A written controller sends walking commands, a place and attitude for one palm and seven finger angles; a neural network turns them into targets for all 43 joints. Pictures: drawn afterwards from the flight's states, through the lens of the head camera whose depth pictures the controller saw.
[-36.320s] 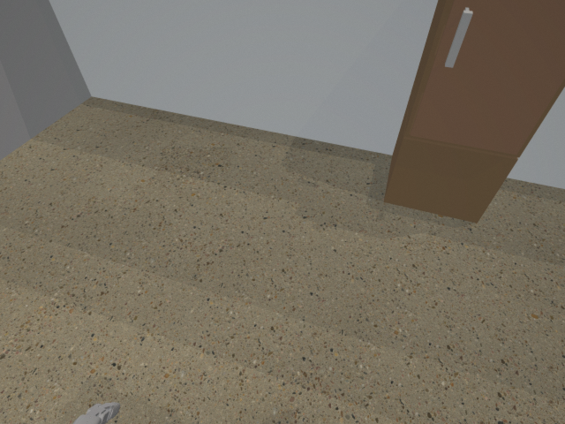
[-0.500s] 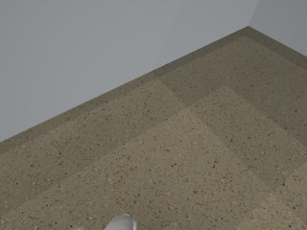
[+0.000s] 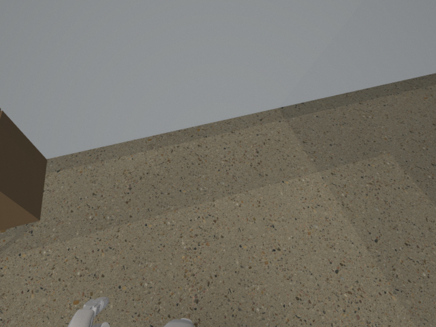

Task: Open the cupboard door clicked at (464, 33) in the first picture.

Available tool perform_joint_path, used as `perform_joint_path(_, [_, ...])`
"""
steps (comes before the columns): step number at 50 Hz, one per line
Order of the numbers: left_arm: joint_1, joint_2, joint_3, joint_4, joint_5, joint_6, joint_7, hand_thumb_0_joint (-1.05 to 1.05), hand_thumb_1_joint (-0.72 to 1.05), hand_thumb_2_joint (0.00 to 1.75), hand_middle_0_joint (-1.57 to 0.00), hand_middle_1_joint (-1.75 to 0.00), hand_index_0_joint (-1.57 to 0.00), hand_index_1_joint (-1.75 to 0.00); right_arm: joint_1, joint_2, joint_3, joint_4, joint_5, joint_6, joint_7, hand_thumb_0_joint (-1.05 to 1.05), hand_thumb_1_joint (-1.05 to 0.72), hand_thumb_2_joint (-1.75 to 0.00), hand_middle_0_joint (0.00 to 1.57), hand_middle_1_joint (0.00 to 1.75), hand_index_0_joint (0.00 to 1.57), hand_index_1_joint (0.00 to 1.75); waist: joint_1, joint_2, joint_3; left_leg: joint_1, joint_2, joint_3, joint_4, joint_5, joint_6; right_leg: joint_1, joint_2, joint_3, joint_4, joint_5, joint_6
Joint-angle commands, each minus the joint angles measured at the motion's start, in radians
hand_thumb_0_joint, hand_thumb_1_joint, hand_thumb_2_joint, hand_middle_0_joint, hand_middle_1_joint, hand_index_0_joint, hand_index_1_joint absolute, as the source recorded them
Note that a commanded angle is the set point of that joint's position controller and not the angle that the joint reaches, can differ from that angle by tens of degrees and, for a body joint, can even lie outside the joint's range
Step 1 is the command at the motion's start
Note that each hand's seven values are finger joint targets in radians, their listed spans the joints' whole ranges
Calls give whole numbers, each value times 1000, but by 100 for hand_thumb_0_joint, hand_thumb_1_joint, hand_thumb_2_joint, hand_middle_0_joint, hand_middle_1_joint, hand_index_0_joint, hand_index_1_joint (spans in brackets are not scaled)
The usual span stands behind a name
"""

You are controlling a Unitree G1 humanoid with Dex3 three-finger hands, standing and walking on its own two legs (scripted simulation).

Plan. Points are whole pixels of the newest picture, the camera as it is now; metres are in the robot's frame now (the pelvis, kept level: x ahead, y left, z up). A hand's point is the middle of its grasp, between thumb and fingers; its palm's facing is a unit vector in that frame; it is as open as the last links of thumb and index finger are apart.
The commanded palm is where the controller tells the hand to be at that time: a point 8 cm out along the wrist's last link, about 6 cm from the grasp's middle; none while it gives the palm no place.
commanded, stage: turn to face it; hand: left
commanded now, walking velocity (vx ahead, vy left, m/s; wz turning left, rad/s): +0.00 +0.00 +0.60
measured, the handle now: out of the picture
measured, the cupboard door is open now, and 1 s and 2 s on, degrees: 40 40 40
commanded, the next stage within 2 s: take the last steps up to it in 1.56 s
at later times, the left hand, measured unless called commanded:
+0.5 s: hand out of the picture +0.00 +0.24 -0.17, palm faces +0.34 -0.91 -0.23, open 7.4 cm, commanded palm none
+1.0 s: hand out of the picture -0.01 +0.17 -0.14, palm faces +0.56 -0.78 -0.26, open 7.4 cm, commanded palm none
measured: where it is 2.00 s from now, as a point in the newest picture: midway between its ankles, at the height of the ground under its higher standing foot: outside the picture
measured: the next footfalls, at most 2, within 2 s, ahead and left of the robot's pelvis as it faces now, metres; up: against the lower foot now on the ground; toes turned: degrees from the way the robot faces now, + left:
left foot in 0.34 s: +0.04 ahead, +0.12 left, +0.00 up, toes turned +18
right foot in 0.80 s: +0.11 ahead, -0.13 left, +0.00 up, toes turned +28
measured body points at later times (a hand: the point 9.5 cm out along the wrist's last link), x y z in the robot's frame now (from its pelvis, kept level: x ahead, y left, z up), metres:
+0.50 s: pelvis +0.00 +0.01 +0.01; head +0.04 +0.06 +0.45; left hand -0.01 +0.29 -0.15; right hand +0.20 -0.20 -0.11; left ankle +0.00 +0.11 -0.73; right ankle +0.01 -0.14 -0.65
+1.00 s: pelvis +0.03 -0.04 +0.02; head +0.07 -0.03 +0.46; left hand -0.04 +0.21 -0.12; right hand +0.23 -0.23 -0.14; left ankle -0.05 +0.07 -0.65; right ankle +0.07 -0.15 -0.73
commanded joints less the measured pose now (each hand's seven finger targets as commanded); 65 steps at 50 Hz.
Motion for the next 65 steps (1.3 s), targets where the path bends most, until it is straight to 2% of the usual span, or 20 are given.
perform_joint_path(1, [68, 195, 39, -56, 0, -21, 17, 0, 90, 90, -20, -30, -20, -30, -66, -106, -38, -127, -2, -22, 15, 0, -90, -90, 20, 30, 20, 30, 21, -225, -71, -213, 28, 41, 537, -225, 5, 103, -397, 297, -350, 103, -195])
perform_joint_path(6, [78, 115, 20, -49, -4, -34, 22, 0, 90, 90, -20, -30, -20, -30, -89, -69, -23, -80, 4, -6, 26, 0, -90, -90, 20, 30, 20, 30, 9, -237, -91, -201, 57, 136, 457, -122, -42, 249, -260, 18, -216, 635, -137])
perform_joint_path(11, [157, 169, 39, -14, 4, -33, 21, 0, 90, 90, -20, -30, -20, -30, -151, -40, -3, -97, 9, -19, 31, 0, -90, -90, 20, 30, 20, 30, 57, -205, -118, -93, 40, 217, 144, -138, -29, 323, -304, -17, -143, 748, -148])
perform_joint_path(15, [122, 174, 47, -12, -6, -29, 11, 0, 90, 90, -20, -30, -20, -30, -42, -79, -13, -77, 5, -31, 24, 0, -90, -90, 20, 30, 20, 30, -10, -202, -156, 150, 16, 233, -139, 60, 4, 215, -284, -94, 16, 686, -76])
perform_joint_path(16, [108, 151, 43, -27, -14, -25, 6, 0, 90, 90, -20, -30, -20, -30, 32, -139, -28, -59, -1, -39, 20, 0, -90, -90, 20, 30, 20, 30, -53, -67, -202, 337, 95, 145, -200, 257, 42, 69, -255, -139, 167, 527, -26])
perform_joint_path(17, [81, 75, 25, -67, -22, -20, -2, 0, 90, 90, -20, -30, -20, -30, 113, -255, -60, -51, -8, -47, 11, 0, -90, -90, 20, 30, 20, 30, -98, 253, -237, 499, 392, -263, -229, 650, 198, -236, -95, -165, 417, -156, 58])
perform_joint_path(18, [16, 70, 17, -93, -13, -6, 6, 0, 90, 90, -20, -30, -20, -30, 168, -290, -65, -27, -1, -36, -1, 0, -90, -90, 20, 30, 20, 30, -110, 241, -240, 470, 465, -315, -224, 845, 295, -296, -68, -38, 545, -346, 49])
perform_joint_path(19, [-8, 82, 17, -108, -9, 1, 10, 0, 90, 90, -20, -30, -20, -30, 147, -274, -59, -35, -4, -35, -4, 0, -90, -90, 20, 30, 20, 30, -95, 128, -190, 393, 460, -256, -232, 685, 298, -294, -93, 4, 589, -296, 40])
perform_joint_path(25, [42, 76, 31, -23, -3, 16, -6, 0, 90, 90, -20, -30, -20, -30, -12, -189, -31, -75, -5, -52, -23, 0, -90, -90, 20, 30, 20, 30, -2, 105, -128, 217, 255, -147, -314, 327, 186, -230, -57, 41, 540, -43, 50])
perform_joint_path(37, [76, 81, 28, -41, -16, -4, 7, 0, 90, 90, -20, -30, -20, -30, -22, -188, -55, -71, -5, -30, -11, 0, -90, -90, 20, 30, 20, 30, 21, 144, -156, 72, 169, -276, -228, 269, 152, 129, 50, 9, -67, 29, 19])
perform_joint_path(38, [123, 115, 38, -29, -14, -13, 13, 0, 90, 90, -20, -30, -20, -30, -38, -161, -52, -81, 4, -29, -9, 0, -90, -90, 20, 30, 20, 30, 49, 63, -171, -30, 122, -246, -158, 182, 108, 271, -5, 56, -219, 86, 5])
perform_joint_path(40, [120, 234, 54, -42, 6, -21, 24, 0, 90, 90, -20, -30, -20, -30, -54, -97, -43, -112, 7, -32, 1, 0, -90, -90, 20, 30, 20, 30, 61, -320, -116, -258, -53, 55, 303, -281, -9, 270, -446, 436, -378, 111, -175])
perform_joint_path(42, [7, 136, 27, -62, -3, -26, 27, 0, 90, 90, -20, -30, -20, -30, -15, -112, -47, -72, -6, -18, 14, 0, -90, -90, 20, 30, 20, 30, -13, -211, -59, -230, 28, 27, 534, -179, -7, 146, -341, 248, -326, 230, -188])
perform_joint_path(45, [-3, 102, 15, -61, -8, -31, 25, 0, 90, 90, -20, -30, -20, -30, -17, -88, -36, -53, 1, -4, 24, 0, -90, -90, 20, 30, 20, 30, -22, -265, -53, -211, 57, 99, 524, -113, -37, 193, -259, 45, -248, 545, -154])
perform_joint_path(52, [131, 174, 41, -8, 4, -30, 18, 0, 90, 90, -20, -30, -20, -30, -127, -44, -9, -82, 7, -17, 33, 0, -90, -90, 20, 30, 20, 30, 53, -213, -89, -69, 35, 217, 132, -137, -29, 274, -306, -9, -157, 653, -150])
perform_joint_path(56, [108, 174, 44, -3, -10, -24, 8, 0, 90, 90, -20, -30, -20, -30, -13, -90, -18, -58, 3, -32, 23, 0, -90, -90, 20, 30, 20, 30, -21, -180, -145, 200, 20, 219, -175, 110, 7, 164, -275, -95, 38, 614, -61])
perform_joint_path(57, [105, 135, 39, -25, -15, -20, 4, 0, 90, 90, -20, -30, -20, -30, 54, -170, -38, -46, -4, -42, 16, 0, -90, -90, 20, 30, 20, 30, -58, 1, -212, 390, 166, 45, -210, 333, 70, -6, -209, -148, 214, 392, -1])
perform_joint_path(58, [63, 58, 15, -65, -21, -17, -2, 0, 90, 90, -20, -30, -20, -30, 135, -274, -66, -35, -8, -45, 5, 0, -90, -90, 20, 30, 20, 30, -102, 280, -238, 500, 431, -309, -235, 758, 232, -265, -74, -143, 443, -292, 61])
perform_joint_path(59, [4, 75, 10, -80, -12, -1, 8, 0, 90, 90, -20, -30, -20, -30, 178, -274, -63, -15, -2, -37, -3, 0, -90, -90, 20, 30, 20, 30, -106, 182, -237, 466, 461, -266, -209, 821, 287, -277, -86, -18, 532, -333, 40])
perform_joint_path(65, [48, 60, 20, -6, -6, 15, -6, 0, 90, 90, -20, -30, -20, -30, -20, -176, -24, -62, -12, -50, -27, 0, -90, -90, 20, 30, 20, 30, -9, 133, -114, 211, 274, -112, -289, 418, 198, -190, -51, 11, 478, -109, 34])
